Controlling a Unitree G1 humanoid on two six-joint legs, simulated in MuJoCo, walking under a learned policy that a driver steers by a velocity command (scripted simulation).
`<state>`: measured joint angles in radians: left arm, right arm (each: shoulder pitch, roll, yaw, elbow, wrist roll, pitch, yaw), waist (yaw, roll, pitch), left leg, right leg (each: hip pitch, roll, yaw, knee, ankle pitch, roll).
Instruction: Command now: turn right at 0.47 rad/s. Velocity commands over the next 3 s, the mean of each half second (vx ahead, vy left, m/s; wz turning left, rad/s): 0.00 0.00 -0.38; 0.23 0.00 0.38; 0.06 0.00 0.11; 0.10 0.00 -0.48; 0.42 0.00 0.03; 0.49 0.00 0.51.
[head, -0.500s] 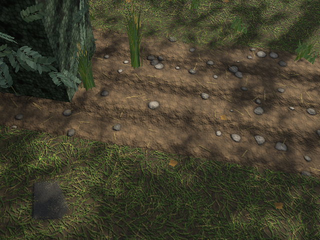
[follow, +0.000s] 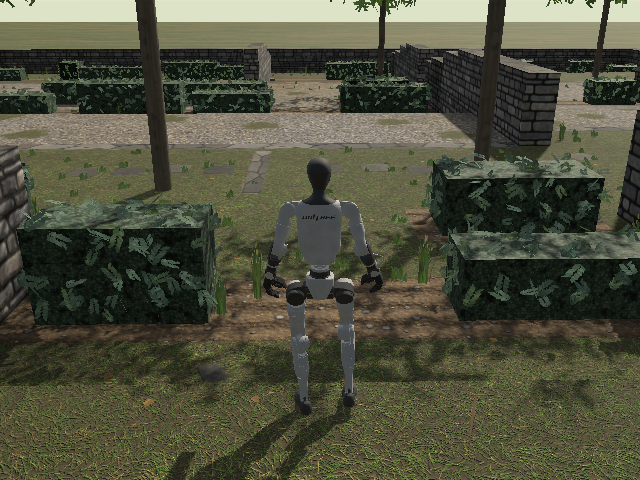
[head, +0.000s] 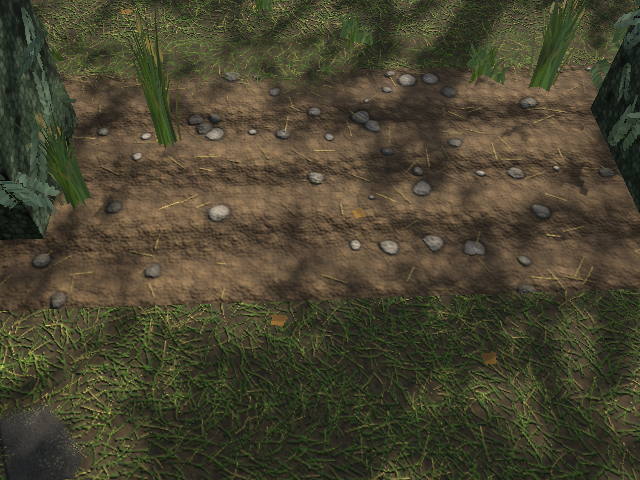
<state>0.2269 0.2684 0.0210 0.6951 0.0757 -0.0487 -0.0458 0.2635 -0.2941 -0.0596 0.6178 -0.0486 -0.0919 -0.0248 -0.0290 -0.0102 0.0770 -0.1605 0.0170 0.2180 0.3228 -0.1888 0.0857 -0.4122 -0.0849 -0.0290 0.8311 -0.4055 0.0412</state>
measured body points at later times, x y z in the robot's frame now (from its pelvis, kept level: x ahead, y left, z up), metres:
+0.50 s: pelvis +0.00 -0.09 -0.01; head +0.03 -0.10 +0.44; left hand +0.22 +0.11 -0.09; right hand +0.05 -0.37 -0.13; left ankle +0.03 +0.05 -0.71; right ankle -0.02 -0.17 -0.75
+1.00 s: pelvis +0.12 -0.02 -0.02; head +0.13 -0.02 +0.43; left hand +0.30 +0.23 -0.09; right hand +0.18 -0.27 -0.14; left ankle +0.06 +0.04 -0.75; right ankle +0.17 -0.17 -0.67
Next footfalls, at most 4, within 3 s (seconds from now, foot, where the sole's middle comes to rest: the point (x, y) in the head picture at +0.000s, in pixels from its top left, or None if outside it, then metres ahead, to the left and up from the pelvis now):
0.18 right None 0.02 -0.18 -0.78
0.78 left None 0.10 0.04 -0.78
1.32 right None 0.41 -0.14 -0.97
1.76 left None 0.39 0.13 -0.97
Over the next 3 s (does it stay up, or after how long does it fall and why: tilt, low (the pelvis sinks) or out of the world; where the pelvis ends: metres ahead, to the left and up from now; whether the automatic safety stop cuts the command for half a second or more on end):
stays up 0.69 -0.05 -0.21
